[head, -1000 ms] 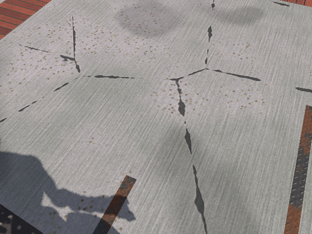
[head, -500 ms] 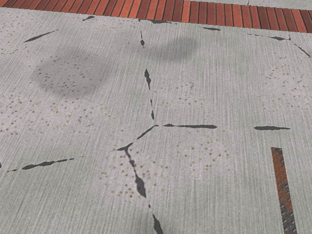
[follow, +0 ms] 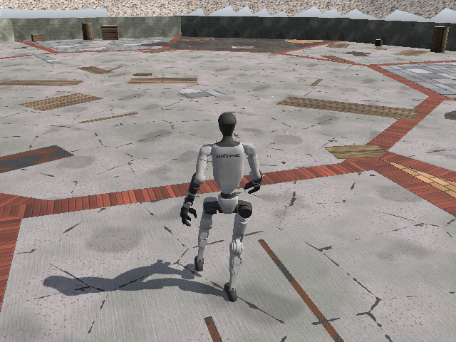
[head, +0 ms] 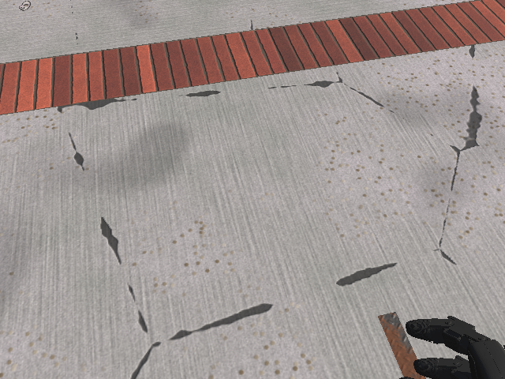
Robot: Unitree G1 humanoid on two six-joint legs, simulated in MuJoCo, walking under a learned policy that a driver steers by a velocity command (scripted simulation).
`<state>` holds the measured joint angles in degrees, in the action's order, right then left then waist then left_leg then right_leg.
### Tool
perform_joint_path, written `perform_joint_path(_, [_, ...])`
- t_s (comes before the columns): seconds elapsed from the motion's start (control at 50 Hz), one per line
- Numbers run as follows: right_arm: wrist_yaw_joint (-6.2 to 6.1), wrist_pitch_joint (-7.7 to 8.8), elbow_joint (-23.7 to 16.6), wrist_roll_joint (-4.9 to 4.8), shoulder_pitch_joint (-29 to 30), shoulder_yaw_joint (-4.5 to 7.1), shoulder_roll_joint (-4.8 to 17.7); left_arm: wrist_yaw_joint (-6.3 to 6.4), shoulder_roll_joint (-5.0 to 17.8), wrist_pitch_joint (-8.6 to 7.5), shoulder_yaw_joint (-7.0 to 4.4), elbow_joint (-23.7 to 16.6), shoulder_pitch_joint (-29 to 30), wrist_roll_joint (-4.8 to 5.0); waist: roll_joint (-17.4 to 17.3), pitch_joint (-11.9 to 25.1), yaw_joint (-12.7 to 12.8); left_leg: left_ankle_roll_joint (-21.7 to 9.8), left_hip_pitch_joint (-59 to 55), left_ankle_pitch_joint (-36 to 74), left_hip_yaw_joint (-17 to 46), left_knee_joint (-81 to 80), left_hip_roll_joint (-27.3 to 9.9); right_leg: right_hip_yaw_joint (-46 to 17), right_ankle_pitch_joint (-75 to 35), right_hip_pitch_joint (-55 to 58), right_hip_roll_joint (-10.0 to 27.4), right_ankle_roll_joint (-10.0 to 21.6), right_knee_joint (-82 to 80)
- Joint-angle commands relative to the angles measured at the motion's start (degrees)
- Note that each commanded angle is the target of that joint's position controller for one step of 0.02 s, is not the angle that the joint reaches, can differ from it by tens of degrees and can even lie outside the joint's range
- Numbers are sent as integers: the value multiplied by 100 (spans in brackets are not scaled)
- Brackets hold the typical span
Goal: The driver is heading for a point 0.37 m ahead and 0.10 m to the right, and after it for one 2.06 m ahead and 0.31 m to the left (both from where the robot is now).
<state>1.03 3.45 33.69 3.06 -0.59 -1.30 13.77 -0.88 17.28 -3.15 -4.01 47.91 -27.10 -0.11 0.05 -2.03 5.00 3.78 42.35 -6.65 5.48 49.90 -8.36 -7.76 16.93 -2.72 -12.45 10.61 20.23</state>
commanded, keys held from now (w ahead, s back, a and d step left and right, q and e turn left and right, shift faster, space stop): w+e+shift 0.28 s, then w+q+shift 0.72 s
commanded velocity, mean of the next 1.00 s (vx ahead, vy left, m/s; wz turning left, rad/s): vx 1.00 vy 0.00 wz -0.01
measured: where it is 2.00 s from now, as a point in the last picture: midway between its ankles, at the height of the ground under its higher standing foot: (273, 82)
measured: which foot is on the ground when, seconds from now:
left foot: up 0.00-0.12, down 0.14-0.58, up 0.60-1.00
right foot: down 0.00-0.16, up 0.18-0.56, down 0.58-1.00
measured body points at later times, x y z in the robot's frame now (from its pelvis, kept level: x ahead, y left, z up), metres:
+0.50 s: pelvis +0.43 +0.01 +0.00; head +0.45 +0.00 +0.45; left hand +0.78 +0.09 -0.03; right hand +0.23 -0.21 -0.12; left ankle +0.32 +0.18 -0.73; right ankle +0.56 -0.16 -0.69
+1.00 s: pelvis +0.86 -0.10 -0.03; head +0.89 -0.10 +0.42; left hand +0.81 +0.17 -0.16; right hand +1.10 -0.34 -0.10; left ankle +1.05 -0.06 -0.71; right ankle +0.61 -0.17 -0.72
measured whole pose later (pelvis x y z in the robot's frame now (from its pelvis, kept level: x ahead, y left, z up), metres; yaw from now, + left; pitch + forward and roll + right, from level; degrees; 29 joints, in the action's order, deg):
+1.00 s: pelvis +0.86 -0.10 -0.03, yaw +2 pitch +1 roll -2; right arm 5.1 0.8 38.8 1.0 -0.3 1.4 17.8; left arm 1.3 15.4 -5.2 -1.9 52.2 -27.8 -1.6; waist -2.0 -2.6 2.7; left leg -10.1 39.2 -0.9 -10.0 41.9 0.1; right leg 18.4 26.6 16.2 -0.7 -2.5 16.7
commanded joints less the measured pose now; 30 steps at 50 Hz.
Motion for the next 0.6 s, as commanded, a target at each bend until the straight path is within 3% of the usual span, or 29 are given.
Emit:
perform_joint_path(0.02, [30,21,-423,-133,449,86,446,-27,1011,-155,-276,-485,332,61,123,-120,-68,-82,-1553,1192,-605,-1093,563,-1312,-2766,-1357,1147,423,-779])
perform_joint_path(0.06, [-1,52,-507,-155,549,121,593,5,1060,-142,-302,-478,294,56,256,-32,-23,-167,-1783,1129,-480,-1661,681,-1486,-3160,-825,1289,270,-489])
perform_joint_path(0.1, [-83,84,-346,-159,-66,261,938,48,1235,-136,-340,-529,458,20,292,394,-341,-252,-2691,538,-396,-2008,947,-1609,-4251,-405,1311,16,373])
perform_joint_path(0.12, [-155,114,-161,-190,-875,389,1210,26,1432,-143,-373,-557,627,-17,251,904,-817,-318,-3575,26,-403,-2002,998,-1542,-4639,-389,1238,-106,1380])
perform_joint_path(0.14, [-264,137,111,-162,-2117,522,1469,-8,1367,-189,-349,-636,961,-40,186,1442,-1519,-414,-4985,-407,-276,-1849,687,-1358,-4221,-1082,1028,-222,2806])
perform_joint_path(0.16, [-380,161,310,18,-3331,653,1822,10,487,-258,-114,-818,1056,-77,-771,2161,-1797,-522,-6329,-2502,1132,-1946,-717,-876,-945,-2139,676,-206,4815])
perform_joint_path(0.18, [-307,142,203,157,-2575,732,2200,-4,61,-226,68,-1199,269,250,-2779,2725,-857,-1085,-6817,-3985,4691,-3468,-2040,-206,1263,-3692,297,-376,6024])
perform_joint_path(0.2, [-252,87,22,91,-1785,684,1527,66,549,-85,61,-955,675,40,-1439,1723,-884,-1136,-5919,-4793,4398,-3641,-1682,-38,530,-4227,909,-327,6283])
perform_joint_path(0.22, [-228,59,28,22,-1532,572,1100,2,735,-18,3,-970,1063,-82,-726,1133,-889,-1082,-5238,-3962,3230,-3496,-1422,147,101,-4211,1149,-371,6013])
perform_joint_path(0.24, [-201,53,181,37,-1567,530,914,-73,717,41,-1,-974,1266,-131,-193,745,-851,-1034,-4657,-2780,2380,-3506,-1207,218,-48,-4070,1348,-424,5810])
perform_joint_path(0.28, [-190,138,565,-32,-1860,494,841,-245,430,183,69,-1175,1519,-215,-409,285,-701,-918,-3974,-1722,1239,-3686,-932,239,-58,-4026,1652,-490,5612])
perform_joint_path(0.3, [-124,217,751,-89,-2045,448,673,-294,262,215,139,-1286,1676,-247,-450,170,-667,-926,-3770,-1334,1016,-3796,-806,177,-107,-4034,1704,-488,5516])
perform_joint_path(0.34, [-28,356,960,-136,-2196,414,609,-334,78,212,237,-1441,1851,-264,-445,2,-530,-1048,-3505,-793,652,-4057,-722,-73,-387,-4160,1576,-512,5182])
perform_joint_path(0.4, [-1,407,1072,-160,-2118,462,892,-355,316,154,276,-1735,2494,-238,-373,-418,-358,-1183,-3230,-94,-124,-4508,-486,21,-1050,-4194,1399,-609,3746])
perform_joint_path(0.42, [8,390,1112,-206,-2129,468,941,-407,360,120,311,-1806,2739,-239,-301,-502,-351,-1155,-3066,205,-374,-4730,-348,459,-1361,-3809,1427,-615,3021])
perform_joint_path(0.46, [33,362,1241,-289,-2386,481,1065,-489,229,37,409,-1851,3144,-235,-210,-562,-501,-1206,-2746,1132,-471,-5124,-274,1128,-1793,-2693,1424,-557,2198])
perform_joint_path(0.5, [40,338,1353,-254,-2540,552,1424,-426,288,-11,409,-1811,3177,-220,-261,-452,-474,-1235,-3376,2633,-545,-4755,-392,1153,-1499,-2302,1302,-510,1810])
perform_joint_path(0.52, [20,325,1417,-250,-2612,577,1586,-348,389,-35,366,-1754,3011,-241,-372,-189,-368,-1203,-3801,3999,-602,-4190,-420,1185,-1113,-1991,1121,-478,1656])
perform_joint_path(0.54, [-12,292,1487,-238,-2678,601,1726,-249,561,-66,282,-1600,2442,-274,-540,273,-70,-1143,-4023,4941,-622,-3245,-441,1137,-686,-1289,949,-433,1538])
perform_joint_path(0.56, [-42,242,1501,-266,-2591,606,1763,-145,727,-98,176,-1243,1307,-310,-579,854,505,-1060,-3647,4826,-689,-1833,-274,1089,-692,70,877,-405,1214])
perform_joint_path(0.58, [-30,250,1393,-288,-2536,535,1504,-9,1111,-114,17,-989,364,-429,-430,1470,897,-995,-2366,3126,-694,-93,40,354,-108,1670,1683,-378,1310])
perform_joint_path(0.6, [13,256,1109,-357,-3012,337,419,86,1648,-173,-116,-967,62,-576,1233,2351,355,-956,-656,-2004,-512,2119,764,-2198,1847,3023,3553,-247,810])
